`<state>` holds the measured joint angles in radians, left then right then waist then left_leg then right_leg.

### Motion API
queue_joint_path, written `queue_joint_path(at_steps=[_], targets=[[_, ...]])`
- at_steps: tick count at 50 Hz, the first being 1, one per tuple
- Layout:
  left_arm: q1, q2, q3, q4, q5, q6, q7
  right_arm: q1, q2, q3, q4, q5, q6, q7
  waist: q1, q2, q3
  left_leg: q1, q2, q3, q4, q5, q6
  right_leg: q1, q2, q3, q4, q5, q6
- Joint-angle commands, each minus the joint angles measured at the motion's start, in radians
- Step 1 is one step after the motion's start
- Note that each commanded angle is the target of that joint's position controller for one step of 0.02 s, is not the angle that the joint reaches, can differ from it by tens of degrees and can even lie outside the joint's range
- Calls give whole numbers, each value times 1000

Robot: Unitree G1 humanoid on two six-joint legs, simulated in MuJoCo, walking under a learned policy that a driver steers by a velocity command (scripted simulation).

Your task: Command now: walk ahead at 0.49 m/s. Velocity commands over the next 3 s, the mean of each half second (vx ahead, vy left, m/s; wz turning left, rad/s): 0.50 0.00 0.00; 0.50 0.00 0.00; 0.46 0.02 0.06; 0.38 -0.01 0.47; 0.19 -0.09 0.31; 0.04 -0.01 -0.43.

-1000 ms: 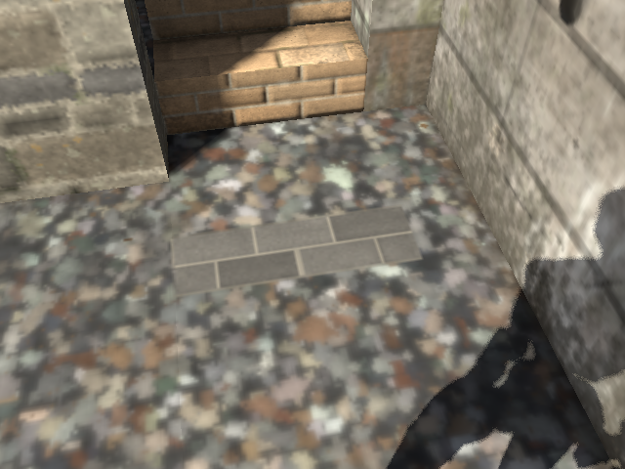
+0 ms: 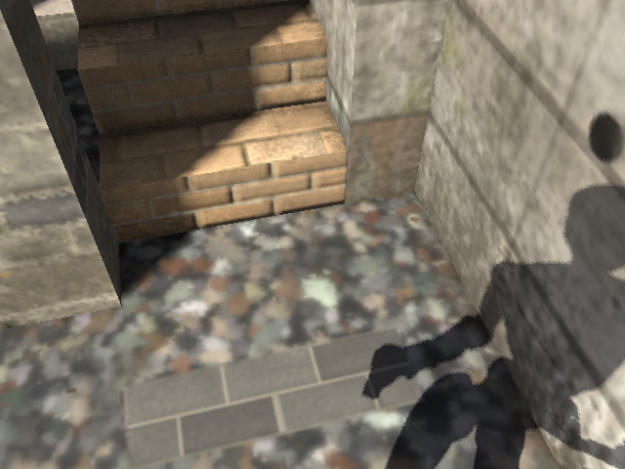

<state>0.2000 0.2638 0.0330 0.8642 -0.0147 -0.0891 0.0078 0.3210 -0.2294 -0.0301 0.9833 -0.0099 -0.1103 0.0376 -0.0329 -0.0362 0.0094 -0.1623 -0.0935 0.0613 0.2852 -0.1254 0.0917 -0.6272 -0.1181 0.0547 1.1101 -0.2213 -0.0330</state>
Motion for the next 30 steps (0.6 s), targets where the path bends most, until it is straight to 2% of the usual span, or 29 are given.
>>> queue_joint_path(at_steps=[1, 4, 5, 7, 9, 11, 12, 13, 14, 15, 16, 17, 18, 19, 20, 22, 23, 24, 27, 28, 30], targets=[[28, 25, 4, -47, 14, 6, 5, -63, -140, -23, -66, 4, -14, -17, 44, 76, 54, -151, 255, -173, -193, 98, 162, 69, -29, -16, -216, 151, 27], [-89, 28, 0, -78, 1, -1, -1, 4, -180, -32, -53, 15, -5, -26, -7, 83, 53, -68, 261, -166, -181, 59, 141, 85, 8, -42, -419, 243, 33], [-108, 33, -3, -79, 1, -3, -4, 10, -191, -36, -48, 23, -7, -25, -14, 102, 64, -37, 271, -180, -180, 23, 144, 80, 10, -37, -467, 227, 31], [-170, 51, -3, -100, -7, -9, -13, 46, -188, -36, -34, 31, -4, -23, -38, 90, 81, 34, 301, -197, -159, -11, 145, 61, 19, -41, -528, 208, 23], [-194, 68, -5, -111, -16, -19, -19, 71, -194, -40, -22, 35, 3, -22, -39, 90, 95, 94, 319, -202, -127, -20, 137, 74, 26, -44, -571, 159, 9], [-149, 95, 4, -105, -14, -31, -23, 64, -198, -42, -22, 34, 12, -22, -2, 96, 72, 127, 328, -211, -64, 50, 118, 163, 47, -63, -618, 113, -13], [-66, 131, 21, -93, -8, -35, -19, 19, -208, -42, -42, 23, 17, -23, 52, 106, 24, 120, 291, -185, 44, 215, 96, 284, 75, -83, -651, 92, -29], [94, 179, 46, -46, 5, -44, -14, 2, -199, -34, -68, 9, 24, -25, 118, 62, -97, 68, 219, -125, 269, 339, 67, 491, 69, -71, -651, 103, -59], [272, 263, 67, -24, 29, -45, -7, 9, -130, -7, -106, -3, 19, -25, 167, -88, -252, -176, 130, -57, 634, 159, 12, 785, -146, 230, -683, 7, -163], [325, 295, 74, -2, 59, -39, -24, 105, -42, 20, -98, 18, -9, -16, 117, -318, -309, -495, -19, -103, 894, -440, -31, 982, -293, 658, -837, -142, -302], [273, 186, 49, -14, 42, -38, -31, 60, -149, 3, -91, 49, -25, -11, 126, -184, -219, -632, 48, -195, 1015, -440, -15, 937, -261, 615, -865, -264, -270], [190, 142, 35, -40, 28, -34, -32, -5, -178, 0, -112, 59, -32, -7, 111, -125, -117, -668, 101, -170, 1011, -347, 0, 835, -231, 458, -871, -204, -232], [113, 134, 29, -61, 34, -34, -37, -53, -179, -1, -129, 44, -27, -14, 88, -22, -71, -626, 148, -138, 970, -244, -13, 723, -194, 349, -886, -44, -205], [78, 137, 29, -56, 30, -35, -37, -53, -153, -2, -126, 19, -19, -18, 51, 9, -49, -564, 183, -145, 895, -180, -32, 634, -170, 286, -901, 121, -194], [67, 131, 24, -52, 34, -36, -38, -42, -141, -2, -128, 12, -7, -18, 28, 4, -49, -506, 199, -143, 863, -155, -47, 582, -153, 237, -920, 216, -189], [93, 138, 23, -24, 28, -39, -39, -28, -109, 4, -132, 10, 11, -21, 12, -23, -44, -495, 195, -120, 832, -138, -75, 546, -140, 166, -943, 334, -204], [111, 146, 26, -11, 24, -39, -37, -47, -107, 4, -143, 8, 17, -23, 14, -32, -29, -520, 197, -115, 805, -103, -87, 537, -133, 134, -958, 346, -208], [138, 171, 34, 2, 26, -37, -32, -86, -114, -1, -159, 4, 20, -26, 23, -34, -6, -550, 195, -118, 771, -56, -94, 528, -138, 116, -973, 351, -205], [184, 165, 33, 33, 18, -27, -16, -185, -106, -5, -202, 1, 22, -23, 42, -51, 24, -589, 186, -104, 623, 109, -104, 535, -110, 51, -987, 330, -173], [212, 188, 38, 41, 22, -24, -9, -219, -90, -1, -219, -3, 17, -22, 53, -44, 37, -583, 180, -96, 565, 156, -104, 539, -109, 37, -1001, 290, -166], [230, 188, 37, 51, 19, -19, 0, -290, -87, -3, -244, 3, 11, -15, 70, -53, 60, -558, 162, -83, 448, 229, -102, 550, -103, 16, -1005, 248, -149]])
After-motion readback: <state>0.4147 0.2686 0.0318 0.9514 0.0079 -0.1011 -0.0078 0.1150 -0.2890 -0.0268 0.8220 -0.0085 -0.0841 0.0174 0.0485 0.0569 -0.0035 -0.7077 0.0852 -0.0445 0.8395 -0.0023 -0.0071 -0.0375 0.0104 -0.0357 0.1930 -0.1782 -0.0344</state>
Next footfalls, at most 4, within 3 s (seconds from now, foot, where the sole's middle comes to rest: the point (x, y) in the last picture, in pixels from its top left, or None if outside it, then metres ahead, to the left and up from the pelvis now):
0.26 right None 0.29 -0.16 -0.78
0.82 left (266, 431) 0.61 0.11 -0.78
1.38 right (340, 326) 0.87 -0.07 -0.78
1.84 left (209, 305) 0.95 0.26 -0.78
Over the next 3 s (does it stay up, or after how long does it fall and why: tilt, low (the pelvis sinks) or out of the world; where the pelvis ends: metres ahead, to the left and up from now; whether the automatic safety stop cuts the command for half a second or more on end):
stays up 0.98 0.16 -0.01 its command is cut before an obstacle after 1.4 s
